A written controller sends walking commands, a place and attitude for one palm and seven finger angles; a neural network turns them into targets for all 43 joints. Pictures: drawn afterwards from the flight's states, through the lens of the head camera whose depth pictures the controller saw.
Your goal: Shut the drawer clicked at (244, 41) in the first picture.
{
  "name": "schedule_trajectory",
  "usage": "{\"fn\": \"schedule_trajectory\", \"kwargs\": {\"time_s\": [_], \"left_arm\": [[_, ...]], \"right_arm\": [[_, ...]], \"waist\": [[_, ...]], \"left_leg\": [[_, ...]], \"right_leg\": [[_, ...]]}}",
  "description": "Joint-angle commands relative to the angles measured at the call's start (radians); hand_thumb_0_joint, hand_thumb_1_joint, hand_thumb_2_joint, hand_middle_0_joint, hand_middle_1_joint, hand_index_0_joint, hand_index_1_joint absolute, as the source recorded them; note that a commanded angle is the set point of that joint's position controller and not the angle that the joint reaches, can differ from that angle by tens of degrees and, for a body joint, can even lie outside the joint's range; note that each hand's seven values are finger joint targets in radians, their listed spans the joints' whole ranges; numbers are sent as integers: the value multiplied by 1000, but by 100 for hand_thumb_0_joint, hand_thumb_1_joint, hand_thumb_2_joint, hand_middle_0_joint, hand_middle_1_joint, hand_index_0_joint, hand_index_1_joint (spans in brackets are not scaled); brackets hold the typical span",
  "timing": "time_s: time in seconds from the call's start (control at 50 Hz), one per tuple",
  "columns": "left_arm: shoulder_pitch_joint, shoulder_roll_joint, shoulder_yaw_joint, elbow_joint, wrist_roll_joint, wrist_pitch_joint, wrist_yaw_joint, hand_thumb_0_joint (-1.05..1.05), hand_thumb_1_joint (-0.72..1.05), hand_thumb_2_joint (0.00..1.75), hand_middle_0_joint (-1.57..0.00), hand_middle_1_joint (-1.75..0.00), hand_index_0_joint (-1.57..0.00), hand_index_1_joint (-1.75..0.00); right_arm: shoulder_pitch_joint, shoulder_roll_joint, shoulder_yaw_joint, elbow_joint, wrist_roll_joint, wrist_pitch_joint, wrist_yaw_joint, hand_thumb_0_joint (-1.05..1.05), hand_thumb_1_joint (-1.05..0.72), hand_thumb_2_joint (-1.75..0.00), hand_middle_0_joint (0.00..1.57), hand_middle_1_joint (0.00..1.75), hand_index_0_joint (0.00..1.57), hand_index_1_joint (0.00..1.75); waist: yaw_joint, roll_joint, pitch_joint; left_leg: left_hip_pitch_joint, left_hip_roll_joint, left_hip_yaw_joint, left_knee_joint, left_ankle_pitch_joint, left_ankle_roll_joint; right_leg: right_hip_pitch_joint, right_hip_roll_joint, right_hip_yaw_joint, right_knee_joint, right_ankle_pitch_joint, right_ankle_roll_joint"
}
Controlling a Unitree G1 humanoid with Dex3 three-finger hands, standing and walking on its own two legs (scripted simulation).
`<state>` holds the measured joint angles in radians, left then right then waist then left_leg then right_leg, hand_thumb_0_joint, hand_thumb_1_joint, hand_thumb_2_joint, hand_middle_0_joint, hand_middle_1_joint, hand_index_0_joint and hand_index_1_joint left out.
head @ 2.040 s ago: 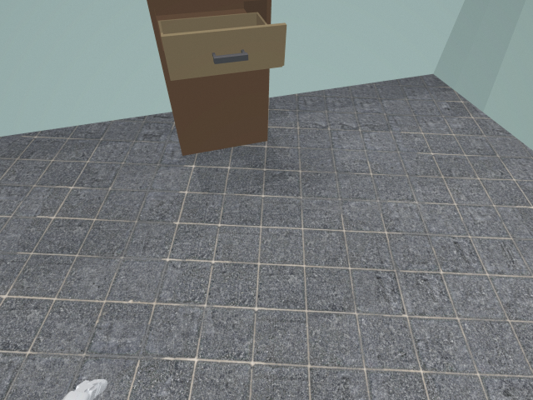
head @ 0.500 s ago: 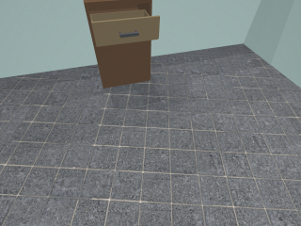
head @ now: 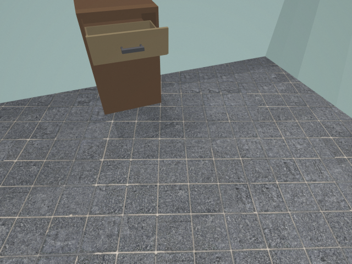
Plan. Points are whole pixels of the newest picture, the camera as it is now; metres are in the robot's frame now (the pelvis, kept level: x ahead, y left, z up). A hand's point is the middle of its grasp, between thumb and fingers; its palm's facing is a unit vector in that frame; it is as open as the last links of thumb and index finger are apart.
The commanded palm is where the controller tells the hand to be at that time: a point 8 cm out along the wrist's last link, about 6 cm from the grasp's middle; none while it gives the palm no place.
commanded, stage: walk to a spot facing it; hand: left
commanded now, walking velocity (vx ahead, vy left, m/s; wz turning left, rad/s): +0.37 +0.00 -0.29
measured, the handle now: (132, 48) +1.22 +0.34 -0.08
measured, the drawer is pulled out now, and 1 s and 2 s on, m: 0.27 0.27 0.27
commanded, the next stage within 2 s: turn to face it in 1.50 s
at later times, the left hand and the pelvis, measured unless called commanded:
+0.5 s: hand out of the picture +0.08 +0.15 -0.17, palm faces +0.03 -0.99 -0.16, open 7.4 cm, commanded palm none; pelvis +0.19 -0.01 +0.00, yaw -5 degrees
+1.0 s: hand (148, 152) +0.53 +0.14 -0.15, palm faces -0.23 -0.96 -0.17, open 7.4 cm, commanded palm none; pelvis +0.40 -0.01 +0.01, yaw -14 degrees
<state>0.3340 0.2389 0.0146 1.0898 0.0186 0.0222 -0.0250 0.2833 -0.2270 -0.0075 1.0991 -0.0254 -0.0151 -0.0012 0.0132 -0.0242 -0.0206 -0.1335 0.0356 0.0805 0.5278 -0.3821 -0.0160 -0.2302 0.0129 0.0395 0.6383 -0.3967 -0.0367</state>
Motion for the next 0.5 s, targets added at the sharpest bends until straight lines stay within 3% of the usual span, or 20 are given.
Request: {"fn": "schedule_trajectory", "kwargs": {"time_s": [0.0,0.02,0.04,0.06,0.08,0.1,0.12,0.14,0.16,0.18,0.24,0.28,0.34,0.38,0.42,0.44,0.46,0.48], "left_arm": [[-135,65,30,-138,-1,-57,2,0,90,90,-20,-30,-20,-30],[-86,49,33,-120,0,-62,-1,0,90,90,-20,-30,-20,-30],[18,41,37,-83,2,-65,-3,0,90,90,-20,-30,-20,-30],[170,75,54,-29,7,-72,2,0,90,90,-20,-30,-20,-30],[340,194,82,24,9,-85,21,0,90,90,-20,-30,-20,-30],[400,191,72,46,-9,-88,35,0,90,90,-20,-30,-20,-30],[348,156,65,47,-7,-94,41,0,90,90,-20,-30,-20,-30],[306,119,59,32,-6,-93,44,0,90,90,-20,-30,-20,-30],[269,93,50,19,0,-92,48,0,90,90,-20,-30,-20,-30],[243,70,42,14,4,-96,50,0,90,90,-20,-30,-20,-30],[223,44,35,19,7,-107,53,0,90,90,-20,-30,-20,-30],[225,28,29,23,5,-110,55,0,90,90,-20,-30,-20,-30],[232,24,29,37,5,-113,59,0,90,90,-20,-30,-20,-30],[221,22,32,36,4,-112,63,0,90,90,-20,-30,-20,-30],[231,28,38,44,3,-112,65,0,90,90,-20,-30,-20,-30],[218,44,44,42,6,-112,66,0,90,90,-20,-30,-20,-30],[202,54,47,37,6,-113,66,0,90,90,-20,-30,-20,-30],[185,58,52,31,3,-114,65,0,90,90,-20,-30,-20,-30]], "right_arm": [[119,-189,-56,-17,3,-37,-17,0,-90,-90,20,30,20,30],[94,-178,-53,-21,2,-38,-18,0,-90,-90,20,30,20,30],[49,-165,-48,-27,2,-36,-17,0,-90,-90,20,30,20,30],[7,-127,-43,-45,9,-41,-14,0,-90,-90,20,30,20,30],[-52,-52,-27,-100,18,-53,-5,0,-90,-90,20,30,20,30],[-117,-88,-32,-126,11,-60,-5,0,-90,-90,20,30,20,30],[-119,-83,-40,-111,12,-63,-5,0,-90,-90,20,30,20,30],[-130,-57,-41,-103,10,-61,-4,0,-90,-90,20,30,20,30],[-129,-39,-39,-99,8,-55,-2,0,-90,-90,20,30,20,30],[-116,-24,-40,-89,4,-48,2,0,-90,-90,20,30,20,30],[-89,12,-47,-85,5,-28,14,0,-90,-90,20,30,20,30],[-112,18,-48,-103,7,-20,21,0,-90,-90,20,30,20,30],[-172,31,-47,-131,13,-25,31,0,-90,-90,20,30,20,30],[-214,31,-42,-154,16,-32,34,0,-90,-90,20,30,20,30],[-230,33,-41,-161,17,-40,31,0,-90,-90,20,30,20,30],[-183,25,-46,-153,16,-44,26,0,-90,-90,20,30,20,30],[-89,7,-53,-128,12,-49,18,0,-90,-90,20,30,20,30],[55,-20,-63,-82,5,-53,9,0,-90,-90,20,30,20,30]], "waist": [[-60,203,169],[-28,168,154],[29,102,124],[97,-33,69],[146,-360,33],[150,-246,35],[122,-186,79],[103,-82,107],[79,-15,142],[54,4,146],[11,-21,137],[0,-55,154],[5,-113,169],[9,-111,182],[9,-105,176],[-14,-104,145],[-58,-92,93],[-120,-81,20]], "left_leg": [[125,319,-306,-238,206,211],[50,292,-228,-180,252,178],[-62,227,-124,-52,256,125],[-241,130,0,197,246,69],[-517,-2,104,501,-92,14],[-583,13,-3,628,-177,25],[-603,52,-46,674,-106,31],[-615,77,-41,696,-66,26],[-609,94,-48,686,-37,19],[-595,96,-40,667,-2,10],[-561,89,-6,599,81,-9],[-552,81,10,540,157,-12],[-541,67,39,403,226,-6],[-471,60,46,288,244,7],[-373,26,66,199,229,29],[-283,7,70,176,216,46],[-170,-21,77,131,222,61],[-9,-29,60,68,253,75]], "right_leg": [[-339,-48,-63,102,-121,7],[-213,-46,-84,25,-77,4],[-18,-25,-111,-105,32,-7],[218,-77,8,-209,87,-39],[395,-341,431,-371,182,-129],[411,-396,543,-380,353,-184],[375,-367,464,-356,451,-196],[339,-364,411,-348,495,-206],[282,-349,362,-354,482,-203],[252,-322,306,-368,494,-189],[205,-264,176,-400,533,-157],[163,-227,130,-426,551,-141],[186,-190,77,-438,604,-119],[168,-190,62,-440,637,-108],[171,-194,54,-394,784,-99],[169,-204,47,-333,870,-100],[171,-194,31,-227,951,-90],[137,-171,9,-55,946,-70]]}}
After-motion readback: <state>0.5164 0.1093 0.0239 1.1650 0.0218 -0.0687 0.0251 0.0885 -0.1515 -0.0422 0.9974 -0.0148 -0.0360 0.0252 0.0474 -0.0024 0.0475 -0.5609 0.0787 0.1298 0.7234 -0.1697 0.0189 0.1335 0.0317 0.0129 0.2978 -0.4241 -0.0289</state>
